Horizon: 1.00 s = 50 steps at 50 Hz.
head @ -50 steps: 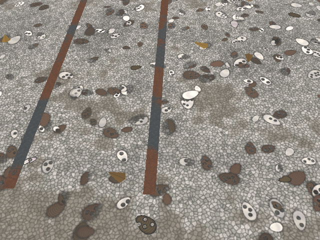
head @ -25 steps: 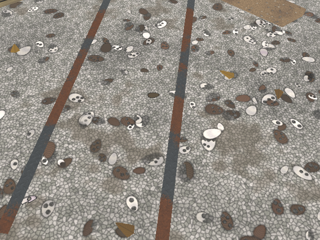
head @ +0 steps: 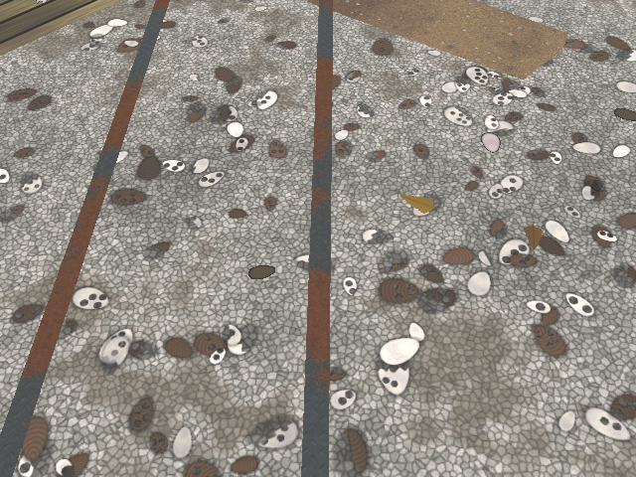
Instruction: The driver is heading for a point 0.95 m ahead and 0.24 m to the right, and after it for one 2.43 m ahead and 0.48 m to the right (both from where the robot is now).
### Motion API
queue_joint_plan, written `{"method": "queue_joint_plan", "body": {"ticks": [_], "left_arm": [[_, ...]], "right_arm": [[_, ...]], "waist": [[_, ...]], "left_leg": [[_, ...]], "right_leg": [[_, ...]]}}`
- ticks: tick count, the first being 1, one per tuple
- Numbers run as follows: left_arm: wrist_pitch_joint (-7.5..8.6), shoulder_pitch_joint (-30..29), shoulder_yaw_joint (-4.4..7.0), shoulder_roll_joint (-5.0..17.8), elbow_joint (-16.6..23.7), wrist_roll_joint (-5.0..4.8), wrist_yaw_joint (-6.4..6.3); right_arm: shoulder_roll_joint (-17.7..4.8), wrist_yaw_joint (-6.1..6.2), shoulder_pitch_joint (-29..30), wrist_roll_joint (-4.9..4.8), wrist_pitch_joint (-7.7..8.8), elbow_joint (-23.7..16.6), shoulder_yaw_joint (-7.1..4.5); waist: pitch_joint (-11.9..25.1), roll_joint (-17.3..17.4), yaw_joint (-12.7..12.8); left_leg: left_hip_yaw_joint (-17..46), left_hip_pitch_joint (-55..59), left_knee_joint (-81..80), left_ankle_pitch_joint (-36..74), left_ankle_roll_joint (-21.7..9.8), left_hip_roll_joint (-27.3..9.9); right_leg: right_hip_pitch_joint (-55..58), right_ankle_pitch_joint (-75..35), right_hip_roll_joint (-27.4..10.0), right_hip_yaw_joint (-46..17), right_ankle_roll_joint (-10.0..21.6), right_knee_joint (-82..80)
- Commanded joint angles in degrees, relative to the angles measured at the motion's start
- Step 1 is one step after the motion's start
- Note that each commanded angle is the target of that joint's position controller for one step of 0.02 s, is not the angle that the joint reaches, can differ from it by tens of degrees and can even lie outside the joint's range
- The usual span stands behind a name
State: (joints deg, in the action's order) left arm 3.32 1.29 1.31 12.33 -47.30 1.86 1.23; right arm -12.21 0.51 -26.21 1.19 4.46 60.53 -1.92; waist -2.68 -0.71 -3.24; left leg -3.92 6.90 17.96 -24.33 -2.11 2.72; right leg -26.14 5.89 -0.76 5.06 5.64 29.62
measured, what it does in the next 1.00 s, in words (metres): walks ahead: left foot, then right foot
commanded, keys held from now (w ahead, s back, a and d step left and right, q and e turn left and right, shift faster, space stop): w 0.26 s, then no key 0.74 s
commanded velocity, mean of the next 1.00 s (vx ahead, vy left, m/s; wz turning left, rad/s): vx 0.24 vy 0.00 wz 0.00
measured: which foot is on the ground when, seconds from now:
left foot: down 0.00-0.02, up 0.04-0.48, down 0.50-1.00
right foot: down 0.00-0.50, up 0.52-0.82, down 0.84-1.00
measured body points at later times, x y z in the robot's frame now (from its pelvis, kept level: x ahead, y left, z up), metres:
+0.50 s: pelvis +0.25 +0.00 +0.01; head +0.28 +0.01 +0.45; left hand +0.19 +0.23 -0.15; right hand +0.40 -0.22 -0.12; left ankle +0.37 +0.08 -0.72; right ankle +0.12 -0.08 -0.72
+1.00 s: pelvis +0.31 +0.00 +0.02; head +0.31 -0.01 +0.47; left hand +0.30 +0.22 -0.14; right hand +0.34 -0.23 -0.14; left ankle +0.37 +0.08 -0.72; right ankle +0.30 -0.12 -0.72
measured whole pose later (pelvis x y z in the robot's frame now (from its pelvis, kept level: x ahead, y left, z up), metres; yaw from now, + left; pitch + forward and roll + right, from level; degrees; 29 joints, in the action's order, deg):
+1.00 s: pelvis +0.31 +0.00 +0.02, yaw -1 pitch -1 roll +0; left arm 0.6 18.2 -0.2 8.2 -64.7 0.6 -2.2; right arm -10.0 1.1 -14.4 0.5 0.3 61.5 -0.8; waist -0.1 0.9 -0.9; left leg -4.5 -13.9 21.1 -6.1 -3.4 1.5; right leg -8.7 13.5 -0.1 0.8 -0.1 23.6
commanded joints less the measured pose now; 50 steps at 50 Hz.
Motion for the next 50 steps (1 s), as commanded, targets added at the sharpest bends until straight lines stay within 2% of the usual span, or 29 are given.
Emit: {"method": "queue_joint_plan", "body": {"ticks": [1,2,3,4,5,6,7,9,13,15,18,21,23,24,25,26,27,28,29,31,33,36,39,41,43,44,45,47,50], "left_arm": [[1.25,28.4,5.05,15.9,-4.8,2.21,-1.73],[0.41,26.8,5.19,15.7,-5.0,0.21,-1.08],[0.09,19.8,4.63,13.3,-4.2,-1.12,-0.91],[0.30,15.1,3.54,9.1,-3.3,-1.23,-0.70],[0.66,13.2,2.81,6.6,-3.6,-1.04,-0.65],[0.99,12.4,2.18,4.7,-4.4,-1.27,-0.77],[1.40,13.1,2.16,5.0,-4.9,-1.19,-0.91],[2.35,16.3,2.33,5.7,-6.6,-1.40,-0.85],[2.61,20.6,2.35,6.5,-8.4,-1.45,-0.94],[2.54,21.5,1.88,5.8,-9.0,-1.40,-1.00],[2.37,23.7,1.46,5.8,-10.4,-1.25,-1.31],[1.75,24.2,1.15,5.5,-11.5,-0.90,-1.89],[1.41,22.7,1.29,5.9,-11.7,-0.78,-2.46],[1.19,21.6,1.36,6.1,-11.8,-1.13,-2.63],[1.27,22.6,1.25,5.9,-11.6,-1.59,-2.72],[1.24,28.4,0.25,2.1,-11.0,-2.96,-2.92],[0.01,33.6,0.23,0.6,-13.6,-4.40,-3.00],[-1.18,29.9,1.06,3.4,-13.7,-2.52,-3.13],[-1.64,25.0,1.22,3.1,-12.6,-0.96,-2.85],[-2.74,21.7,1.11,1.6,-12.5,0.03,-2.46],[-4.01,24.2,0.57,-0.2,-14.3,-0.04,-2.51],[-5.20,22.4,0.27,-0.2,-14.9,-0.54,-3.33],[-5.48,20.5,0.08,0.3,-15.3,-0.64,-3.43],[-5.10,21.3,-0.24,-0.1,-16.2,-0.33,-3.34],[-4.05,21.3,-0.53,1.5,-15.8,0.37,-3.45],[-3.68,18.8,-0.37,2.7,-16.0,-0.79,-3.45],[-3.03,17.5,-0.84,1.0,-15.8,-1.05,-3.38],[-2.12,16.4,-0.85,1.3,-15.7,-1.42,-3.46],[-1.95,18.4,-0.88,0.8,-16.2,-1.49,-3.63]], "right_arm": [[-3.2,-0.35,-3.4,-2.39,0.51,-4.6,-0.09],[-5.7,-0.36,-3.9,-1.54,0.54,-3.9,-1.05],[-7.7,-0.29,1.1,-0.58,0.25,-4.9,-1.85],[-6.9,-0.66,4.5,-0.43,0.57,-5.9,-1.62],[-5.6,-0.86,5.5,-0.43,0.40,-5.9,-1.53],[-4.8,-1.12,5.3,0.50,-0.42,-5.8,-1.47],[-3.7,-1.52,3.2,0.91,-1.17,-5.1,-1.23],[-3.3,-1.92,4.7,1.07,-1.91,-5.4,-1.23],[-3.7,-2.28,14.6,0.82,-2.39,-8.7,-1.19],[-2.7,-2.14,17.9,0.46,-2.16,-9.6,-0.70],[-1.1,-1.53,20.6,-0.07,-1.78,-9.9,0.24],[-2.3,-0.71,20.2,0.00,-1.32,-9.3,0.18],[-3.8,-0.10,15.6,0.32,-0.64,-7.5,-0.39],[-4.4,0.21,10.4,0.66,0.10,-5.5,-0.77],[-6.7,0.55,5.4,1.30,1.13,-3.8,-1.33],[-10.9,0.66,0.3,2.03,1.40,-3.1,-2.23],[-9.2,0.24,0.8,-0.13,0.58,-3.2,-1.81],[-7.5,-0.04,4.9,-1.73,-0.08,-4.4,-1.31],[-5.4,0.20,10.0,-1.55,-0.61,-5.2,-0.63],[-2.6,1.17,14.7,-0.89,-1.25,-5.4,0.55],[-2.6,1.38,14.9,-0.22,-1.38,-4.8,0.77],[-4.2,1.09,13.5,-0.02,-1.37,-3.7,0.57],[-5.1,0.97,13.8,-0.37,-2.49,-3.1,0.24],[-5.0,1.02,14.4,-1.02,-3.45,-2.9,0.13],[-4.1,1.00,12.2,-1.08,-4.07,-2.2,-0.02],[-2.5,0.83,10.7,-1.60,-4.45,-2.1,0.05],[-2.2,0.72,10.2,-1.22,-4.47,-1.2,0.25],[-1.6,0.66,8.2,-0.75,-4.23,0.1,0.43],[-1.9,0.76,8.2,-0.58,-3.79,1.1,0.53]], "waist": [[18.5,-9.0,10.8],[21.1,-10.7,9.8],[11.3,-4.8,7.1],[5.1,-1.7,5.8],[1.7,-1.3,4.1],[-0.1,-1.9,2.4],[0.8,-4.1,1.4],[0.5,-2.8,1.2],[-2.0,-2.0,2.7],[-3.0,-1.7,3.1],[-1.0,-3.3,4.4],[0.1,-5.2,4.5],[1.2,-5.4,2.5],[2.9,-3.5,0.0],[6.3,0.2,-1.3],[14.7,8.5,0.2],[22.4,12.1,0.9],[18.5,6.4,1.7],[11.2,5.6,2.6],[4.1,5.3,5.1],[5.0,5.7,6.4],[5.8,6.2,5.6],[4.1,7.0,5.2],[1.8,5.3,5.8],[-1.3,1.9,4.6],[-4.1,-5.0,2.1],[-3.7,-5.8,1.7],[-1.7,-4.6,0.6],[-1.2,-0.9,1.7]], "left_leg": [[-1.9,-29.0,44.7,25.7,-2.3,-4.0],[4.3,-38.7,55.7,-6.1,-2.5,2.3],[7.8,-42.8,58.2,-1.6,-3.3,-2.2],[7.4,-42.6,55.2,3.3,-3.4,-4.5],[7.0,-40.4,51.2,6.0,-3.3,-6.5],[6.8,-37.4,48.2,7.8,-2.9,-7.7],[6.2,-34.9,47.0,8.5,-2.2,-7.8],[5.1,-35.9,45.6,10.1,-1.1,-8.2],[3.2,-43.9,36.7,17.8,0.9,-9.9],[1.5,-42.3,29.3,20.5,1.6,-8.7],[-1.4,-35.6,20.7,24.6,1.1,-5.4],[-0.6,-32.8,16.6,23.5,-0.5,-3.7],[0.2,-28.1,12.7,20.6,-2.1,-2.4],[0.1,-22.5,6.7,24.6,-3.0,-1.7],[3.3,-13.0,4.7,43.3,-3.8,-6.1],[15.3,2.7,11.4,74.2,-9.7,-20.6],[24.9,6.3,10.7,84.1,-18.2,-27.9],[22.1,-0.7,7.1,70.5,-17.6,-25.2],[19.4,-8.1,3.3,57.8,-15.8,-22.7],[13.5,-19.7,-2.3,44.7,-11.8,-17.7],[10.0,-23.6,-3.4,39.1,-9.9,-15.0],[10.6,-23.8,-5.0,25.3,-9.3,-14.5],[12.2,-26.7,-7.6,5.3,-7.7,-13.8],[12.6,-30.5,-8.1,-4.0,-5.0,-13.0],[12.0,-31.0,-6.3,-4.6,-1.2,-10.8],[8.2,-26.0,-5.0,2.1,-0.4,-7.0],[7.3,-18.9,-1.6,8.8,-0.3,-6.6],[7.1,-13.2,0.3,13.7,-0.5,-7.0],[8.0,-15.8,-0.7,13.2,-0.8,-7.7]], "right_leg": [[43.5,7.3,-18.1,-26.4,10.1,-4.6],[44.6,7.5,-23.8,-44.3,13.4,-13.3],[36.2,11.8,-21.1,-35.7,11.5,-13.9],[27.6,10.7,-18.9,-28.9,10.1,-16.3],[21.8,8.0,-16.0,-23.3,7.8,-18.6],[17.3,5.1,-12.7,-18.6,5.2,-20.2],[15.8,2.2,-12.6,-16.5,5.5,-20.8],[15.5,-3.5,-11.8,-13.9,6.5,-21.8],[19.1,-6.9,-10.3,-10.3,6.5,-24.1],[19.2,-21.5,-8.9,-6.6,5.5,-21.9],[20.7,-36.0,-7.5,-2.6,3.6,-17.5],[25.2,-38.9,-8.8,-3.3,3.2,-13.2],[27.3,-41.4,-9.6,-4.8,2.5,-7.4],[27.6,-39.5,-8.5,-4.4,1.3,-1.0],[23.5,-29.8,-6.1,-3.3,-0.5,7.1],[12.5,0.5,-1.3,-0.9,-2.4,22.1],[7.7,31.9,4.9,-4.0,-3.2,33.0],[6.6,31.5,2.8,-8.1,-3.4,34.7],[4.7,29.1,1.8,-8.0,-3.6,34.0],[8.0,23.0,-0.7,-8.1,-4.8,27.0],[13.4,20.5,-0.2,-6.1,-5.6,21.5],[14.8,18.7,-0.2,-5.1,-5.8,13.1],[16.8,13.8,-0.3,-4.1,-5.3,6.5],[20.7,8.6,-0.4,-3.6,-4.4,-1.1],[19.6,9.3,-5.2,-9.7,-3.2,-9.7],[10.2,15.7,-5.7,-12.1,-2.4,-12.0],[5.8,18.3,-6.3,-13.1,-2.9,-15.1],[4.5,16.5,-5.9,-12.5,-3.9,-16.6],[9.2,11.5,-4.9,-10.9,-3.6,-14.5]]}}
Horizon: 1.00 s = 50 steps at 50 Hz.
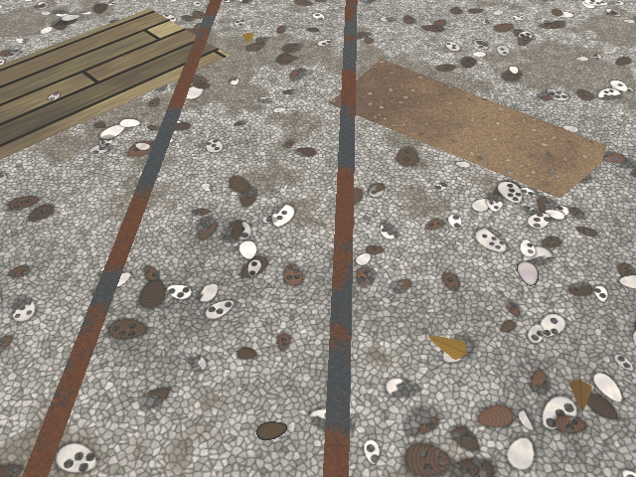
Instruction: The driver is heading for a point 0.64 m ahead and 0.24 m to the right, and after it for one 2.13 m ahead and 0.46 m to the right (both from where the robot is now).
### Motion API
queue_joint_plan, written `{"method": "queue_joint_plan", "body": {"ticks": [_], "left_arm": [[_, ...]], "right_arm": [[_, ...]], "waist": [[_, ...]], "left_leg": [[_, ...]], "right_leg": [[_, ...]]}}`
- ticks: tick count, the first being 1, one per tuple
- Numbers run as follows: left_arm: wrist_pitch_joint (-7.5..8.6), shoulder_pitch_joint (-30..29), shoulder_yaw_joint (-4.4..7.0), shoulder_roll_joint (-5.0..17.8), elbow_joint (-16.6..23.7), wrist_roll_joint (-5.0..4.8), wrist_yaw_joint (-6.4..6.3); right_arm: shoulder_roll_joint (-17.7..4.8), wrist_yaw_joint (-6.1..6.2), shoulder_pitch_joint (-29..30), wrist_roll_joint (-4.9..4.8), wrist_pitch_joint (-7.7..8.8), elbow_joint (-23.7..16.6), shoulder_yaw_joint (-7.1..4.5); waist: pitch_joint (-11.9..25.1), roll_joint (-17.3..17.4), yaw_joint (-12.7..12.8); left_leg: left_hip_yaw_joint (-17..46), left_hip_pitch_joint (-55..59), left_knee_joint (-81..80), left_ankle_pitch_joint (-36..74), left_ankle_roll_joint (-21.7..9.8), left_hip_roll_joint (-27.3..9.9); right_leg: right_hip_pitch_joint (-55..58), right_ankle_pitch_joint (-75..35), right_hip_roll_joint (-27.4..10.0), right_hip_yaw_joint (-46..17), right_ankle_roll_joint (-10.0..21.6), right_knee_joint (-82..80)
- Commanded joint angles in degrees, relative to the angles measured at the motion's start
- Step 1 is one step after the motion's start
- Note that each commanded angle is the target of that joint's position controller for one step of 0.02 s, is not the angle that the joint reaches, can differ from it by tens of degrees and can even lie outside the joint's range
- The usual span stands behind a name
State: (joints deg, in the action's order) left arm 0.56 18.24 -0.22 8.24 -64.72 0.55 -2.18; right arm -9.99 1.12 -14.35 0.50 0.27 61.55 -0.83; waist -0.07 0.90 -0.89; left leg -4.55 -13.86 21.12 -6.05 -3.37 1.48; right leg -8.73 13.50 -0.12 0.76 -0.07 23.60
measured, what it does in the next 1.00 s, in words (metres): walks ahead: right foot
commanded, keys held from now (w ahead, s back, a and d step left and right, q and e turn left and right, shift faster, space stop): no key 0.18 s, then w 0.28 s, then w+e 0.54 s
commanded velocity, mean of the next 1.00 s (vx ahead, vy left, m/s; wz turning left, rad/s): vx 0.30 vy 0.00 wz -0.20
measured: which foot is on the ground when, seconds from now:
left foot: down 0.00-0.96, up 0.98-1.00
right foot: down 0.00-0.50, up 0.52-0.94, down 0.96-1.00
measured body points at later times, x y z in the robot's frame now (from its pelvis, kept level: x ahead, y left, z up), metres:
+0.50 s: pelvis +0.08 +0.01 -0.01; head +0.08 +0.03 +0.44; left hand +0.00 +0.25 -0.17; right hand +0.11 -0.23 -0.15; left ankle +0.09 +0.10 -0.75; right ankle -0.01 -0.12 -0.74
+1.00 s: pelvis +0.32 -0.01 -0.03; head +0.36 -0.02 +0.41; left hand +0.52 +0.19 -0.16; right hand +0.21 -0.23 -0.18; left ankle +0.13 +0.11 -0.66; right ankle +0.40 -0.06 -0.74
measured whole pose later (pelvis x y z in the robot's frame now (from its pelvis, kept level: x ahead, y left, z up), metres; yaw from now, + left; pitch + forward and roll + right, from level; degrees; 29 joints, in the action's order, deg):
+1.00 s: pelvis +0.32 -0.01 -0.03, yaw -14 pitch +0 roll -1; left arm 2.2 4.4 3.9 11.8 -51.6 1.8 1.6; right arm -9.7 1.3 -24.3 0.8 4.7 60.7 -2.1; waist -4.2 0.2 0.2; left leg -8.7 -6.1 61.3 -26.2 -1.9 -2.5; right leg -25.6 12.3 6.2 8.7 11.5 36.3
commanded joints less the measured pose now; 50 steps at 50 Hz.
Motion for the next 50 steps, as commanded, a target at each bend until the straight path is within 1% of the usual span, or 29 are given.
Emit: {"method": "queue_joint_plan", "body": {"ticks": [1,9,10,12,14,15,16,17,18,20,22,23,24,25,26,27,28,29,31,34,38,41,43,45,46,47,48,49,50], "left_arm": [[0.72,2.2,0.59,4.5,1.0,-0.09,-0.20],[0.64,4.1,0.41,4.1,0.3,-0.04,-0.25],[0.62,4.9,0.42,4.0,0.0,0.04,-0.23],[0.22,5.6,1.21,5.7,0.3,0.22,-0.14],[-0.17,6.7,1.79,6.5,1.0,0.34,0.11],[-0.14,8.4,2.15,7.0,0.7,0.26,0.12],[0.01,9.8,2.78,8.2,0.3,0.26,0.05],[0.23,9.5,3.36,9.2,0.3,0.37,-0.02],[0.58,9.1,3.57,9.1,0.5,0.52,0.03],[1.36,7.5,3.95,9.4,1.0,0.68,0.29],[1.89,4.6,4.09,8.8,1.7,0.15,0.56],[2.02,3.2,4.21,8.7,2.1,0.03,0.68],[2.36,2.8,3.92,7.4,2.6,0.16,0.82],[3.03,0.6,2.75,3.5,4.6,-0.18,1.47],[3.37,-0.2,2.84,3.5,7.1,0.49,1.93],[3.15,-3.1,3.69,7.0,7.6,1.92,2.34],[3.28,-3.4,3.55,5.5,7.6,1.50,3.01],[3.44,-2.1,3.37,4.2,7.0,0.95,3.48],[2.86,-1.2,3.72,4.4,6.5,1.29,3.98],[1.79,-4.4,3.85,3.8,8.0,1.05,4.08],[1.57,-14.9,2.89,2.6,13.0,0.76,4.47],[1.38,-19.8,2.35,2.7,15.8,0.72,4.83],[1.37,-17.5,2.90,4.4,15.8,0.90,4.64],[1.49,-9.4,3.97,6.6,13.8,1.11,4.21],[1.59,-3.2,4.80,8.1,12.0,1.26,4.08],[1.80,3.7,5.96,10.1,10.0,1.77,3.75],[1.68,6.8,7.55,14.7,9.7,2.07,3.13],[1.04,3.8,8.30,19.0,11.4,1.59,3.29],[0.47,2.1,7.90,17.2,11.5,0.45,2.91]], "right_arm": [[-3.9,0.22,-3.5,0.00,0.48,0.4,-0.46],[-2.9,0.67,-4.7,-0.07,0.56,2.4,0.04],[-2.9,0.68,-5.2,-0.03,0.50,2.7,0.07],[-4.0,0.58,-5.2,0.06,0.10,2.3,-0.50],[-3.5,0.11,-3.9,0.46,-0.14,1.1,-0.67],[-2.2,-0.23,-2.5,0.66,0.11,0.2,-0.49],[-0.9,-0.63,-0.9,1.08,0.54,-0.8,-0.31],[-1.0,-0.97,0.2,1.74,1.07,-1.9,-0.37],[-2.3,-1.26,0.7,1.70,1.64,-2.7,-0.80],[-3.0,-1.83,0.2,1.32,2.72,-3.9,-1.27],[-1.8,-1.95,-2.6,0.66,3.60,-3.5,-1.42],[-1.3,-1.82,-7.3,0.34,3.86,-1.8,-1.65],[-2.7,-1.36,-13.7,0.39,4.24,0.3,-2.37],[-7.8,-0.47,-21.4,1.14,4.81,1.4,-3.75],[-12.7,-0.36,-27.2,0.72,4.19,3.2,-5.00],[-8.8,-0.10,-21.8,1.13,3.79,1.9,-3.98],[-7.2,-0.27,-15.8,1.11,4.03,-0.2,-3.45],[-6.4,-0.25,-12.0,0.94,4.44,-1.5,-3.15],[-4.3,0.22,-10.7,0.61,5.40,-1.8,-2.24],[-3.7,0.57,-14.8,0.53,6.06,-0.2,-1.67],[-3.5,0.83,-14.5,0.70,6.33,-0.3,-1.06],[-5.3,1.31,-15.8,0.47,6.45,0.4,-1.20],[-7.0,1.74,-15.7,0.23,6.54,0.5,-1.61],[-8.8,2.25,-14.1,0.35,6.04,0.0,-2.31],[-9.6,2.06,-12.9,0.51,5.62,-0.8,-2.68],[-10.2,1.46,-11.4,0.52,5.40,-1.8,-3.03],[-7.8,0.65,-10.8,0.75,5.34,-3.8,-2.79],[-3.9,-0.66,-12.3,-0.30,5.52,-8.3,-2.32],[-7.6,-1.11,-4.3,0.29,6.22,-10.1,-2.79]], "waist": [[-4.0,-2.0,-0.3],[-3.8,-0.9,0.4],[-2.8,-1.0,0.6],[-4.0,-2.2,0.9],[-8.5,-4.0,1.8],[-9.8,-6.1,2.7],[-10.4,-9.1,3.4],[-10.8,-10.3,3.5],[-10.3,-9.0,3.2],[-9.5,-8.0,1.8],[-9.7,-7.2,-0.7],[-9.0,-5.9,-2.7],[-7.4,-2.6,-4.9],[-4.8,10.0,-8.2],[-3.5,18.3,-8.3],[-7.1,7.2,-5.1],[-8.9,2.8,-2.6],[-8.7,1.6,-0.7],[-7.2,1.7,0.7],[-5.8,2.6,0.6],[-8.1,3.5,-0.2],[-8.7,4.1,-0.7],[-6.3,4.6,1.2],[-1.5,6.1,5.2],[2.0,6.8,7.7],[5.0,5.4,11.4],[9.0,-2.5,11.9],[13.5,-13.3,6.5],[8.2,-3.7,7.7]], "left_leg": [[8.6,4.1,-4.1,-5.3,0.5,-6.5],[8.5,3.8,-3.9,-3.3,0.8,-6.6],[8.2,4.0,-3.7,-6.9,0.7,-6.0],[6.7,1.0,-0.7,-19.9,-0.3,-3.6],[5.7,-5.9,2.8,-27.2,-1.0,-2.0],[4.1,-9.7,6.8,-24.8,-0.7,-0.8],[1.0,-12.9,12.6,-18.7,-0.1,0.5],[0.8,-14.9,17.3,-14.8,-0.2,-1.2],[1.7,-16.6,19.7,-15.3,-0.4,-2.4],[2.4,-16.1,18.7,-17.0,-0.9,-3.6],[-0.1,-5.8,10.4,-13.8,-1.2,-1.8],[-1.6,3.3,6.0,-11.5,-1.1,0.3],[1.0,14.6,2.9,-11.5,-1.2,-0.5],[19.3,23.6,-7.4,-23.8,-3.6,-13.0],[37.9,25.6,-14.6,-32.8,-8.3,-23.8],[35.9,19.2,-13.8,-33.7,-8.6,-24.1],[30.3,14.5,-14.2,-30.2,-7.3,-22.0],[24.2,12.5,-15.3,-24.0,-5.7,-19.7],[14.5,12.8,-15.4,-10.4,-3.6,-16.4],[5.5,16.0,-12.9,9.6,-2.6,-14.8],[-2.2,12.7,-12.8,19.4,-2.1,-12.7],[-5.6,12.8,-11.7,27.8,-1.9,-13.5],[-7.7,15.9,-5.9,44.3,-1.4,-14.5],[-9.1,17.9,6.1,56.7,-1.2,-15.6],[-8.7,17.1,15.6,55.7,-1.7,-16.2],[-9.1,11.7,28.7,45.8,-1.6,-15.3],[-9.3,-0.5,48.8,12.9,-0.7,-11.0],[-0.8,-22.6,67.3,-25.6,1.5,1.8],[7.2,-30.3,66.9,-19.3,0.5,-2.1]], "right_leg": [[-7.2,3.1,-5.5,-6.4,2.3,-8.1],[-5.2,0.3,-5.4,-5.8,2.9,-7.2],[-4.8,4.3,-4.9,-5.6,3.1,-7.5],[-6.2,18.2,-3.8,-6.0,4.7,-7.0],[-7.7,29.4,-5.7,-10.2,7.2,-9.5],[-5.5,31.8,-8.5,-14.4,8.7,-12.2],[-2.7,32.8,-12.7,-19.6,10.6,-15.7],[-1.7,30.7,-16.2,-22.7,12.3,-17.4],[-0.4,27.7,-17.3,-23.3,13.1,-17.9],[0.8,23.3,-16.7,-20.7,12.8,-16.3],[-4.5,18.9,-13.1,-14.8,10.9,-13.0],[-9.4,16.9,-10.6,-11.6,9.9,-9.3],[-16.4,13.6,-7.8,-9.0,8.7,-2.7],[-25.5,10.5,-0.7,-1.2,6.0,15.5],[-34.5,18.2,3.9,3.3,5.4,30.7],[-35.3,15.2,-0.5,-1.9,6.6,39.0],[-34.5,9.3,-2.3,-3.9,6.9,40.3],[-32.5,4.7,-3.4,-4.5,6.5,39.6],[-30.9,-0.3,-3.8,-3.1,5.4,38.7],[-34.0,-4.1,-3.1,-0.6,4.6,38.9],[-32.3,-9.9,-1.9,3.9,4.0,26.0],[-25.7,-11.1,-0.1,8.6,5.4,15.1],[-20.2,-9.7,2.4,10.5,7.7,13.1],[-12.3,-5.4,5.3,11.1,10.8,13.3],[-6.1,-3.6,6.2,10.0,12.7,12.0],[3.5,-3.1,6.1,7.2,14.7,6.9],[13.8,4.9,-5.8,-8.6,18.4,4.2],[25.9,6.5,-19.6,-43.4,28.8,-4.7],[22.0,12.4,-18.3,-41.1,26.4,-10.2]]}}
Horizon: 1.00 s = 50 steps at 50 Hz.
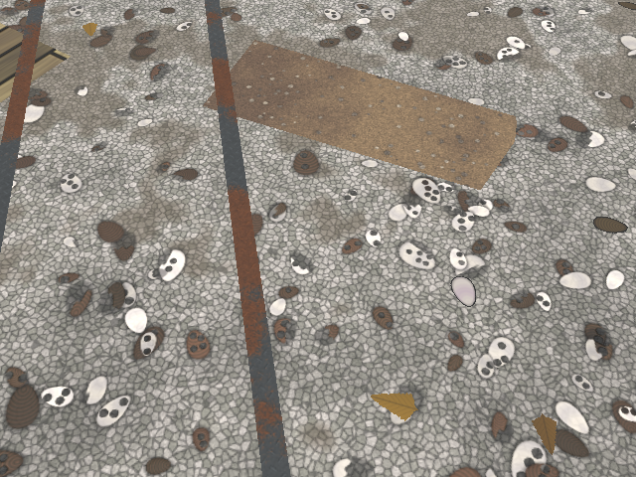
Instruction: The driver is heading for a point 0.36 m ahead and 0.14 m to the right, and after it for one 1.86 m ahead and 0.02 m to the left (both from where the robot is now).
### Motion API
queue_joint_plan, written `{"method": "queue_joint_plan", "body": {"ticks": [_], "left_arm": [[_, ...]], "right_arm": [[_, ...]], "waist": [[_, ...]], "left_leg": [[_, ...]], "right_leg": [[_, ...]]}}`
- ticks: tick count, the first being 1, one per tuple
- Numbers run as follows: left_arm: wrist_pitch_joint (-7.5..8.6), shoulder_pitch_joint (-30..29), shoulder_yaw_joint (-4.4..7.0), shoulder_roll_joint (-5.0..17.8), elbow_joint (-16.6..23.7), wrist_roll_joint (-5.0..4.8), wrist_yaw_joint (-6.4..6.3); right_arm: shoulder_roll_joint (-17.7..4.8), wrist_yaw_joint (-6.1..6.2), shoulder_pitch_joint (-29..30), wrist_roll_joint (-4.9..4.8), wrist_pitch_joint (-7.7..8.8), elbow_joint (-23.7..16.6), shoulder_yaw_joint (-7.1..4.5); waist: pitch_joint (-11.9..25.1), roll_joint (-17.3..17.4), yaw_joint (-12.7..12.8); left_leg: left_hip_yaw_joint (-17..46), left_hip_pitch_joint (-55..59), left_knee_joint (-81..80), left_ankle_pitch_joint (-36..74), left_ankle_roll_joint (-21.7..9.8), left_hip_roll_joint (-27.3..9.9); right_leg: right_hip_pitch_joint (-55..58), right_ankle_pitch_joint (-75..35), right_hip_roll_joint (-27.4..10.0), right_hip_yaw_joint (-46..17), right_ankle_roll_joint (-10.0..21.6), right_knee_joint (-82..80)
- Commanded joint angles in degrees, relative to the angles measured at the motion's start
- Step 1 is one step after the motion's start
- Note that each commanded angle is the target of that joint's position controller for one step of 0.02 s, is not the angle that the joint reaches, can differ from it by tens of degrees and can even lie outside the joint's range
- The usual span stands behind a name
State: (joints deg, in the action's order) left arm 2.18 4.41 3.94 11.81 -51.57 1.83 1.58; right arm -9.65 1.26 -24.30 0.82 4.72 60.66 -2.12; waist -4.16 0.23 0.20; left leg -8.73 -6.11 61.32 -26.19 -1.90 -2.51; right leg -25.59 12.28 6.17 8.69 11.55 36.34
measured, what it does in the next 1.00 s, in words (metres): walks ahead, turning right: left foot, then right foot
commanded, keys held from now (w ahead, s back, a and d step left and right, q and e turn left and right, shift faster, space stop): w+e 0.30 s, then e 0.34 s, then q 0.36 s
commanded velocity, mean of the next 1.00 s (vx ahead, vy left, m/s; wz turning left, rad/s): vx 0.26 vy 0.00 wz -0.37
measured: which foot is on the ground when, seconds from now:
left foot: up 0.00-0.46, down 0.48-0.90, up 0.92-1.00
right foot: down 0.00-0.48, up 0.50-0.88, down 0.90-1.00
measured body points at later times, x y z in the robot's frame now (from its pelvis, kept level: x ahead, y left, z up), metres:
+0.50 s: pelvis +0.28 +0.02 +0.01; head +0.33 +0.00 +0.46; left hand +0.30 +0.30 -0.12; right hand +0.45 -0.26 -0.08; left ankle +0.44 +0.08 -0.71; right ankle +0.09 -0.03 -0.69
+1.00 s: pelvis +0.34 -0.01 +0.03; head +0.35 -0.03 +0.48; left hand +0.54 +0.18 -0.08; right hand +0.31 -0.27 -0.11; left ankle +0.40 +0.09 -0.67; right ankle +0.31 -0.11 -0.71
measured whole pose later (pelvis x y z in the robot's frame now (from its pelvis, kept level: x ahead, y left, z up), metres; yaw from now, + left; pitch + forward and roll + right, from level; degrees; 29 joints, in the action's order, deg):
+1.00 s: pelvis +0.34 -0.01 +0.03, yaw -19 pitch +0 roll +1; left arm -1.2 10.9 0.4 11.4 -45.1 1.9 -1.7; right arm -14.1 -1.0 -17.0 0.6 -1.9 47.1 -2.6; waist -0.8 1.5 -2.1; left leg -1.0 -24.7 46.7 -23.9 -1.3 1.7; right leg -13.7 13.7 -0.5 1.4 1.5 27.0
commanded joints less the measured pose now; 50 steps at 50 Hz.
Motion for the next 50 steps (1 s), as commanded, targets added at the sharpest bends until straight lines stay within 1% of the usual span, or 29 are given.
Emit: {"method": "queue_joint_plan", "body": {"ticks": [1,2,3,4,6,8,12,15,19,21,23,24,25,26,27,28,29,30,32,35,39,41,43,44,45,46,47,49,50], "left_arm": [[-0.98,12.5,2.98,11.0,-1.3,-1.15,-1.26],[-0.54,10.1,2.33,8.4,-1.1,-1.05,-1.33],[0.11,9.0,1.92,7.4,-0.8,-1.33,-1.63],[0.77,8.6,1.52,6.7,-0.7,-1.54,-1.83],[1.99,10.8,1.52,7.8,-1.1,-1.94,-1.89],[2.24,13.3,1.81,9.4,-1.1,-2.04,-1.85],[1.70,19.5,1.82,9.5,-1.0,-1.93,-1.63],[1.41,22.7,1.80,9.8,-0.7,-1.69,-1.91],[0.51,25.2,1.77,10.2,-0.4,-1.02,-2.78],[0.27,23.3,1.91,10.8,0.6,-0.71,-3.21],[1.07,18.7,2.28,12.4,2.4,-1.11,-2.99],[1.84,16.2,2.01,11.4,4.2,-2.37,-2.50],[1.91,20.8,0.76,4.7,6.4,-3.49,-2.79],[0.79,28.2,1.64,9.3,6.6,-4.45,-3.85],[-0.54,26.6,2.24,12.0,4.3,-2.38,-4.03],[-1.25,22.0,2.29,11.5,4.9,-1.44,-3.31],[-1.92,20.1,2.14,9.9,5.4,-1.04,-2.60],[-2.97,19.3,2.02,8.8,5.6,-0.39,-1.76],[-4.47,19.9,1.79,7.6,6.1,-0.35,-0.78],[-4.98,18.0,1.05,6.2,7.1,-0.25,-0.52],[-5.65,14.1,-1.17,3.9,7.5,0.02,-0.56],[-5.51,12.1,-1.60,4.7,7.5,-0.02,-1.09],[-4.59,13.2,-1.59,6.0,7.2,0.08,-1.81],[-3.82,13.4,-1.48,7.7,7.5,0.30,-2.27],[-3.01,14.0,-1.21,10.9,8.4,1.25,-2.90],[-3.26,9.2,0.49,16.1,8.9,-0.09,-3.40],[-2.87,7.2,0.23,13.6,9.8,0.27,-3.62],[-2.44,3.7,-0.91,9.6,10.4,0.01,-4.06],[-2.16,3.2,-1.13,8.6,10.4,-0.38,-4.38]], "right_arm": [[-8.4,-1.52,8.2,-0.38,2.51,-10.7,-1.50],[-8.2,-1.25,7.5,-0.31,2.68,-10.1,-1.63],[-7.7,-0.98,6.8,0.60,1.85,-10.1,-1.63],[-6.7,-1.06,5.5,1.53,0.57,-9.9,-1.41],[-6.1,-1.40,6.1,2.11,-1.34,-10.9,-1.42],[-6.4,-1.70,10.7,2.12,-2.22,-13.0,-1.43],[-7.3,-2.08,21.2,1.71,-2.73,-17.3,-1.44],[-7.5,-2.49,26.4,1.54,-2.65,-19.6,-1.08],[-7.2,-2.28,31.2,0.72,-1.73,-22.4,-0.09],[-8.6,-1.74,27.4,0.35,-1.04,-22.0,-0.19],[-12.0,-0.63,15.8,0.32,-0.10,-19.0,-1.28],[-14.4,0.03,7.1,1.21,0.98,-17.6,-1.90],[-18.7,0.36,3.2,2.31,1.02,-17.8,-2.38],[-18.8,-0.32,4.3,0.84,-0.24,-19.1,-2.98],[-13.4,-0.44,9.5,0.23,-1.12,-21.0,-1.99],[-8.9,-0.25,13.0,0.07,-1.40,-21.4,-0.59],[-7.7,0.04,14.3,0.44,-1.65,-21.1,0.02],[-8.2,0.45,14.5,0.29,-1.77,-20.7,-0.01],[-9.9,0.29,13.8,0.42,-1.68,-20.0,-0.52],[-10.4,-0.24,13.0,1.00,-1.16,-19.0,-0.65],[-9.4,-1.26,14.3,0.92,-1.95,-17.8,-0.07],[-10.9,-1.99,12.3,0.84,-2.93,-16.9,-0.54],[-13.1,-2.45,12.0,0.08,-4.23,-16.8,-1.29],[-12.7,-2.64,10.2,0.08,-4.54,-16.7,-1.37],[-8.7,-3.03,9.2,-0.12,-4.43,-18.0,-0.52],[-6.5,-2.45,8.4,-1.06,-4.62,-19.1,-0.11],[-10.8,-2.02,10.3,-0.33,-5.49,-18.4,-1.42],[-11.3,-1.85,6.8,-0.46,-6.56,-17.0,-2.77],[-11.1,-1.72,5.4,0.03,-6.86,-16.6,-3.04]], "waist": [[6.0,-0.5,4.5],[2.8,4.4,1.3],[2.0,5.1,-0.7],[2.4,4.2,-2.0],[2.7,2.3,-2.7],[1.8,0.4,-1.6],[1.2,-2.2,2.6],[1.7,-3.2,4.7],[1.7,-4.7,6.0],[3.3,-6.2,3.7],[8.0,-6.7,-2.1],[12.9,-4.5,-6.5],[22.1,9.4,-3.8],[32.8,14.9,-1.3],[26.6,5.4,0.2],[18.4,3.0,0.1],[13.4,3.1,0.8],[10.3,5.6,1.4],[9.3,7.4,2.3],[10.4,6.8,2.7],[9.7,9.5,2.2],[8.2,10.2,0.7],[5.8,7.7,2.1],[4.9,4.9,2.1],[6.4,-4.4,1.4],[3.7,-16.8,-0.7],[1.6,-12.1,1.1],[1.4,-8.3,-2.1],[2.7,-8.7,-2.9]], "left_leg": [[11.4,-38.3,21.5,6.8,-1.2,-0.8],[11.2,-34.3,15.8,9.5,-0.8,-2.8],[11.5,-30.2,12.2,9.6,0.2,-3.9],[11.6,-26.5,9.6,9.4,1.2,-4.5],[10.4,-25.6,5.1,9.3,2.9,-4.8],[9.2,-28.3,0.1,13.3,4.3,-4.9],[8.5,-34.8,-10.1,22.2,5.2,-3.9],[8.7,-36.9,-15.4,24.9,5.0,-2.2],[7.2,-33.1,-23.7,24.0,3.6,2.5],[8.1,-24.1,-29.5,23.0,1.9,4.6],[8.8,-8.1,-36.2,26.9,-0.4,5.5],[13.2,6.4,-38.1,37.8,-2.2,-1.5],[26.6,22.5,-29.0,72.6,-5.7,-21.3],[41.7,25.8,-30.6,76.3,-13.9,-29.2],[36.5,17.2,-33.8,66.4,-13.0,-24.7],[27.8,10.0,-35.9,60.0,-11.2,-20.1],[22.6,4.7,-38.4,55.6,-9.6,-16.8],[18.7,0.0,-40.6,52.3,-9.1,-14.7],[14.3,-5.5,-42.6,51.4,-9.7,-13.4],[12.7,-8.8,-43.8,49.3,-11.5,-13.3],[11.3,-13.5,-46.5,30.0,-9.8,-9.9],[14.1,-13.8,-46.2,20.4,-9.4,-9.2],[16.5,-18.1,-44.1,14.3,-7.3,-8.7],[17.3,-20.8,-43.0,12.0,-4.4,-7.8],[14.0,-22.9,-34.7,6.4,-1.0,-3.7],[5.6,-22.2,-27.1,-1.3,0.7,4.9],[8.9,-19.5,-16.0,-3.1,0.7,3.7],[9.4,-20.4,-4.9,-1.2,0.6,4.3],[9.1,-21.1,-2.9,0.0,0.8,3.8]], "right_leg": [[31.0,10.8,-23.8,-42.1,12.0,-24.6],[23.8,2.1,-21.4,-36.7,9.3,-25.5],[18.8,-5.7,-18.7,-31.9,7.8,-25.2],[15.5,-10.6,-16.4,-28.1,6.9,-25.2],[13.5,-17.2,-13.8,-24.4,6.4,-24.9],[13.2,-18.5,-12.3,-23.1,5.2,-25.5],[19.2,-21.2,-11.4,-24.5,1.6,-24.8],[24.7,-24.4,-11.4,-25.7,0.8,-22.8],[28.1,-42.3,-10.4,-25.0,-0.9,-15.2],[26.9,-46.3,-9.5,-25.7,-3.4,-10.7],[23.4,-49.5,-7.4,-26.7,-6.4,0.1],[15.8,-38.2,-5.0,-26.3,-7.6,11.5],[3.8,17.3,1.9,-18.5,-8.7,29.8],[-1.9,27.6,3.9,-15.7,-8.9,42.0],[-2.9,20.4,-0.3,-16.1,-9.4,43.7],[-4.3,17.1,-1.7,-14.5,-10.5,41.4],[-4.9,15.5,-3.4,-14.0,-11.5,39.4],[-3.9,14.2,-4.6,-13.6,-12.3,37.2],[-0.8,12.4,-4.2,-11.9,-12.8,36.4],[1.3,11.2,-3.4,-12.5,-12.1,30.1],[9.5,8.0,-5.1,-9.7,-11.0,10.3],[12.4,8.0,-4.3,-7.6,-11.0,2.6],[18.8,3.0,-3.6,-6.6,-9.8,-8.7],[21.8,1.2,-6.6,-10.4,-8.8,-14.3],[23.9,6.0,-19.0,-23.4,-6.9,-21.7],[12.9,6.5,-26.7,-30.0,-1.5,-25.6],[7.8,6.0,-25.8,-27.4,0.7,-25.4],[8.3,-8.3,-21.9,-19.6,0.4,-23.1],[10.9,-14.9,-20.9,-16.4,-0.1,-21.5]]}}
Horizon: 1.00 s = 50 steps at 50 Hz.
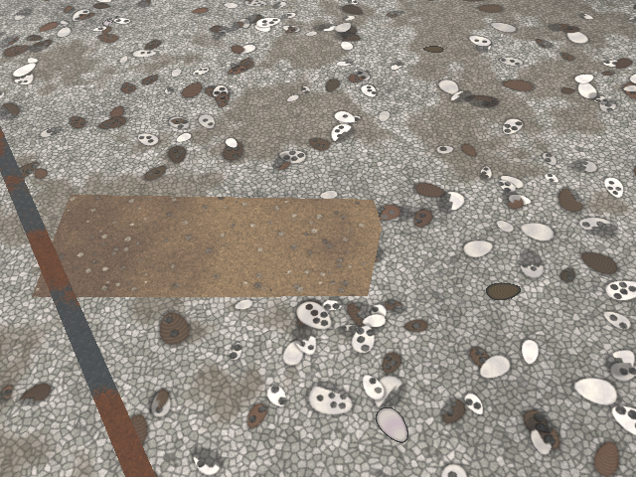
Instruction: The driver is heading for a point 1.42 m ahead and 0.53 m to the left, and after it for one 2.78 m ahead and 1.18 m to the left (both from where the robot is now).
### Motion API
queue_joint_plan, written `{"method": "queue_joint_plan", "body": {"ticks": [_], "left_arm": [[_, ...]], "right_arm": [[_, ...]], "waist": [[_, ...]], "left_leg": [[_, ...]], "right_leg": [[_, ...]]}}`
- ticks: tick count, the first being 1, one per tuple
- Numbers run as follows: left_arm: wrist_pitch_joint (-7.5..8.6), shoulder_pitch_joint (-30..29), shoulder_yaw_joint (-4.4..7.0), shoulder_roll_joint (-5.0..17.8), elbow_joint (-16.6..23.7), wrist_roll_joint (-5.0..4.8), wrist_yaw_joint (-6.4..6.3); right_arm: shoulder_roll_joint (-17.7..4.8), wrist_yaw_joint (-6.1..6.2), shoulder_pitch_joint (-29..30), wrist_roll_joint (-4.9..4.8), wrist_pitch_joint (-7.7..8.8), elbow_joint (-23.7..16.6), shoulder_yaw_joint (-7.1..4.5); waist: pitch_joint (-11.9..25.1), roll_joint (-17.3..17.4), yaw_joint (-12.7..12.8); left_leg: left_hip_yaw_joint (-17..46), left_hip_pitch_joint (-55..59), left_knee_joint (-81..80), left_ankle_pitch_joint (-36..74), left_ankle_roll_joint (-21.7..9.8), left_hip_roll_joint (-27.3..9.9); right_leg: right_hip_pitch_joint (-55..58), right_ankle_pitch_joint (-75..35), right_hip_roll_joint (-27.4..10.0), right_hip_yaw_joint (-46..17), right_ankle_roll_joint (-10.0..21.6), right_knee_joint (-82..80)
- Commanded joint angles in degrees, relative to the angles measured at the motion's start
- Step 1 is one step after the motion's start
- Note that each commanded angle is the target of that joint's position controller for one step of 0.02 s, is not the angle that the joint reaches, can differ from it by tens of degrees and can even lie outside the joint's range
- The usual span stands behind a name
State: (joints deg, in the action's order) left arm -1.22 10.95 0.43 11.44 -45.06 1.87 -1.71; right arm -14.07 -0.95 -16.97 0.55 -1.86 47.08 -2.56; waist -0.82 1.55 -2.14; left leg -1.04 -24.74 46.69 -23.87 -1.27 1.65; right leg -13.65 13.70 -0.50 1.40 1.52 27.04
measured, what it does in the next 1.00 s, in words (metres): steps on the spot, turning left: left foot, then right foot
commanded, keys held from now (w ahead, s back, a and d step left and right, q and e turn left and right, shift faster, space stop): q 0.62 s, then no key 0.20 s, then w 0.18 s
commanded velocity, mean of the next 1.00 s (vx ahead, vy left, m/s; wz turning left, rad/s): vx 0.04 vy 0.00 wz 0.42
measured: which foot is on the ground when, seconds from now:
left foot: up 0.00-0.22, down 0.24-0.74, up 0.76-1.00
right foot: down 0.00-0.24, up 0.26-0.72, down 0.74-1.00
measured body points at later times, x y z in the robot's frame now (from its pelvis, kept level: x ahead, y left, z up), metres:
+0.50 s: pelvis -0.02 +0.03 +0.00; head +0.01 +0.06 +0.45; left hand +0.02 +0.33 -0.13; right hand +0.16 -0.22 -0.10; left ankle -0.04 +0.10 -0.74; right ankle +0.03 -0.11 -0.67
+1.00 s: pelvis +0.00 +0.00 +0.01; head +0.02 -0.02 +0.46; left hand -0.04 +0.28 -0.10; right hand +0.22 -0.19 -0.12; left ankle -0.09 +0.09 -0.69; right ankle +0.04 -0.09 -0.74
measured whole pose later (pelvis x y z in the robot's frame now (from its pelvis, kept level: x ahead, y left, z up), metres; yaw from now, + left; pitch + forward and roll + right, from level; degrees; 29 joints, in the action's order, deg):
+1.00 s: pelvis +0.00 +0.00 +0.01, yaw +27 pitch +0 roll +1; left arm 0.3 15.8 1.3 13.7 -43.9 1.1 -0.3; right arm -17.0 -2.2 -14.2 2.0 -2.7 44.1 -3.2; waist -0.6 2.0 1.0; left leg 3.5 -19.3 48.9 -22.9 0.8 3.2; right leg -9.3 10.9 1.2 -1.1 3.0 19.8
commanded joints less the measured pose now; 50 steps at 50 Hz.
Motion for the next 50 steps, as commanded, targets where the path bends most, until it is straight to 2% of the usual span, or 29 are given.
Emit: {"method": "queue_joint_plan", "body": {"ticks": [1,3,5,7,9,10,11,12,13,14,15,16,17,18,19,21,26,30,34,36,37,38,39,40,41,42,43,45,50], "left_arm": [[1.40,-3.2,2.34,8.3,4.0,-0.61,-1.23],[1.37,-1.0,2.49,8.0,3.5,-0.65,-1.31],[1.17,0.4,3.06,8.9,2.9,-0.52,-1.15],[0.87,1.0,3.86,10.6,2.6,-0.28,-0.66],[0.58,0.7,4.53,12.0,2.6,-0.31,-0.23],[0.40,-0.1,4.80,12.5,2.6,-0.59,-0.13],[0.33,0.3,5.01,12.6,2.2,-0.71,-0.06],[0.23,1.9,4.82,10.9,2.3,-0.47,0.22],[-0.23,-1.2,3.34,6.1,6.7,-0.68,0.06],[-1.01,-4.8,3.35,7.8,7.0,-0.25,-0.57],[-1.24,-4.0,3.53,8.1,6.3,-0.97,-0.29],[-0.91,-3.2,3.73,8.7,5.4,-1.52,0.12],[-0.58,-2.6,4.09,9.7,5.1,-1.14,0.33],[-0.48,-1.2,4.29,10.4,4.4,-0.40,0.62],[-0.54,-0.3,4.33,10.3,4.1,-0.21,0.91],[-0.75,-0.4,4.10,9.5,4.5,-0.53,1.14],[-1.07,-3.2,3.69,9.4,6.4,-0.63,0.75],[-0.59,-4.1,3.29,9.4,7.7,-0.95,0.56],[0.06,-0.9,2.95,9.6,7.8,-1.72,0.07],[0.70,2.9,2.63,8.7,7.0,-1.42,-0.44],[1.18,2.9,2.88,10.4,7.1,-0.74,-0.94],[1.43,1.2,2.86,13.6,8.7,-0.02,-1.27],[1.05,0.4,3.72,16.8,8.5,-0.23,-0.61],[1.18,0.8,3.25,14.2,8.2,-0.65,-0.06],[1.41,-2.0,2.38,11.3,8.3,-1.09,0.27],[1.41,-2.8,2.18,10.4,8.3,-0.50,0.52],[1.46,-1.6,2.43,11.0,7.5,-0.31,0.47],[1.46,2.1,2.81,11.4,5.7,-0.50,0.84],[2.55,7.0,3.93,12.4,2.5,-0.72,1.60]], "right_arm": [[-5.8,0.56,-3.0,0.67,-0.37,-2.7,-2.52],[-4.3,0.34,-1.3,0.65,-0.50,-3.6,-2.20],[-3.2,-0.21,1.5,0.26,-0.94,-5.2,-1.71],[-3.7,-0.59,2.7,-0.13,-1.33,-6.6,-1.72],[-4.3,-0.81,2.1,-0.39,-1.27,-7.3,-1.86],[-3.9,-0.82,0.7,-0.32,-0.99,-7.1,-1.79],[-4.2,-0.57,-0.1,0.03,-0.39,-7.1,-1.77],[-8.0,-0.10,-1.0,0.97,0.46,-7.2,-2.60],[-17.6,-0.11,-2.4,0.58,1.01,-8.1,-4.91],[-16.5,0.06,-7.7,0.43,0.93,-6.6,-5.13],[-13.6,0.43,-5.4,0.20,0.64,-6.7,-4.30],[-11.5,0.78,-0.7,0.04,0.20,-7.6,-3.64],[-10.4,1.07,2.8,-0.30,-0.04,-8.5,-3.28],[-9.7,1.18,4.1,-0.47,-0.11,-9.2,-3.09],[-9.7,1.05,3.6,-0.57,-0.09,-9.3,-3.08],[-10.5,0.90,1.9,-0.67,0.10,-9.1,-3.42],[-11.8,1.10,-0.4,-0.01,-0.18,-9.2,-3.93],[-12.8,0.74,0.4,0.48,-0.55,-10.0,-4.33],[-12.3,0.41,3.4,0.66,-0.75,-10.7,-4.15],[-11.2,0.67,5.8,-0.17,-0.78,-10.8,-3.63],[-9.2,0.89,4.7,-0.37,-0.51,-10.9,-2.94],[-4.5,0.98,0.2,0.06,-0.25,-10.8,-1.68],[-9.1,1.55,1.1,0.55,-0.72,-10.9,-2.95],[-10.6,1.70,1.0,1.04,-0.96,-10.0,-3.43],[-10.0,1.36,1.1,0.72,-1.08,-8.8,-3.36],[-9.1,0.92,0.1,0.60,-1.11,-7.8,-3.00],[-8.6,0.29,0.1,1.08,-1.07,-7.5,-2.75],[-8.4,-0.75,1.9,1.49,-0.68,-7.2,-2.37],[-6.2,-1.49,7.2,1.58,0.72,-7.2,-1.09]], "waist": [[0.6,-9.3,-0.7],[2.4,-8.5,0.9],[3.0,-10.1,2.6],[3.7,-11.8,3.6],[4.0,-11.7,3.2],[4.1,-10.7,1.8],[4.0,-8.4,0.7],[3.7,0.8,0.9],[0.8,16.9,0.6],[2.0,10.1,-2.9],[0.7,6.1,-0.8],[-0.6,3.9,1.2],[-0.9,4.7,2.5],[0.7,5.4,2.7],[2.4,4.6,2.7],[3.3,3.2,2.1],[2.0,5.2,0.1],[2.0,5.3,-0.2],[3.4,6.4,1.1],[3.5,5.3,3.9],[3.6,1.4,3.3],[5.1,-11.3,0.5],[2.6,-14.2,1.6],[1.7,-9.3,1.3],[0.2,-7.2,0.2],[1.1,-7.9,-0.1],[1.3,-10.9,0.6],[-0.1,-12.0,2.8],[-1.5,-9.9,4.9]], "left_leg": [[0.7,-3.2,12.1,-2.3,0.8,-0.7],[-0.2,-3.6,8.8,-2.6,1.8,-1.3],[-1.1,-1.4,2.4,-3.1,1.9,-1.7],[-2.4,1.5,-2.5,-3.6,1.4,-1.3],[-3.8,4.8,-8.2,-1.9,0.5,-0.6],[-4.8,8.3,-14.1,2.6,-0.2,0.0],[-3.7,12.9,-22.1,10.2,-0.9,0.3],[7.5,18.5,-28.8,15.0,-2.4,-5.9],[29.8,21.2,-29.9,39.3,-9.9,-22.2],[29.6,20.9,-28.8,44.5,-16.0,-23.9],[24.8,19.4,-28.1,41.4,-16.4,-20.9],[20.8,17.7,-28.7,36.1,-14.0,-16.7],[18.7,18.1,-28.8,34.5,-11.9,-13.8],[16.9,18.6,-28.4,37.4,-11.4,-12.0],[16.5,19.3,-27.9,39.0,-11.4,-11.5],[17.2,20.9,-27.7,38.2,-11.7,-11.4],[22.2,20.8,-27.5,29.3,-12.6,-11.3],[25.8,17.2,-26.0,27.9,-12.5,-10.5],[27.8,14.3,-23.6,33.5,-10.3,-9.5],[27.2,10.5,-21.1,29.7,-6.7,-6.9],[25.3,6.8,-18.2,20.2,-3.6,-4.3],[16.5,2.5,-7.5,0.1,-0.6,2.5],[9.2,-0.3,0.6,-11.4,0.3,8.1],[11.0,1.1,7.0,-9.8,0.8,5.6],[11.2,2.0,9.4,-6.0,1.2,4.7],[10.1,2.3,10.3,-2.8,1.6,4.5],[8.7,0.1,10.3,-0.7,1.8,4.2],[7.0,-3.7,8.4,0.5,2.2,4.0],[1.5,-3.0,-2.4,0.4,2.0,0.6]], "right_leg": [[2.3,-22.3,-13.5,-6.8,10.0,-10.2],[7.0,-27.0,-13.9,-5.0,10.2,-7.6],[8.6,-26.2,-14.6,-4.3,10.2,-6.0],[8.9,-26.2,-15.8,-4.5,10.2,-4.7],[8.4,-25.9,-16.4,-4.3,9.3,-2.5],[6.8,-24.2,-15.8,-2.9,7.8,0.0],[3.6,-18.4,-14.5,-0.7,4.8,3.5],[-3.9,-6.2,-10.6,3.5,0.7,13.4],[-20.4,19.8,0.6,7.0,-3.8,23.5],[-21.3,23.7,0.2,-0.9,-3.1,32.4],[-21.4,19.9,-0.6,-2.9,-2.8,36.1],[-21.0,14.5,-1.4,-3.8,-2.5,35.5],[-21.4,10.9,-1.5,-3.9,-2.5,34.4],[-20.0,8.5,-0.9,-3.3,-2.9,35.1],[-19.1,7.6,-0.3,-3.0,-3.2,35.7],[-19.6,6.8,0.0,-3.2,-3.8,34.1],[-19.9,7.3,0.7,-4.1,-4.2,25.7],[-14.9,8.6,2.1,-4.3,-3.5,19.8],[-5.9,8.7,3.4,-3.5,-1.8,11.4],[3.5,0.1,3.1,-3.0,-0.7,-2.6],[8.0,-1.7,-2.0,-8.4,0.5,-8.7],[12.1,-6.2,-16.6,-23.5,3.6,-13.7],[4.2,-13.9,-21.4,-30.2,11.3,-12.8],[2.0,-14.9,-20.5,-28.5,13.3,-12.5],[0.4,-14.2,-16.7,-23.0,11.9,-12.1],[1.3,-7.2,-12.8,-18.6,9.8,-13.1],[3.9,1.4,-10.8,-17.5,8.8,-14.6],[8.0,12.0,-9.6,-18.1,8.6,-17.2],[10.6,12.5,-11.0,-18.4,10.3,-18.3]]}}
Keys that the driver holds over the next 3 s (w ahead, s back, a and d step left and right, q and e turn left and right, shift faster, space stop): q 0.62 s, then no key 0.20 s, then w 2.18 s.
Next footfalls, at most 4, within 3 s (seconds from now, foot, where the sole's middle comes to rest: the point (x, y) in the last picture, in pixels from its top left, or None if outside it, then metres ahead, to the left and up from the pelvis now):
0.24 left None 0.00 0.11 -0.78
0.74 right None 0.08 -0.07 -0.78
1.16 left None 0.00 0.12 -0.78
1.60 right None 0.39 0.11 -0.78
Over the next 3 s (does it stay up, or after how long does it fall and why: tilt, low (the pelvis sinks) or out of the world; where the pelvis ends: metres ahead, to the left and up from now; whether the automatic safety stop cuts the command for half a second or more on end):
stays up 0.90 0.42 0.01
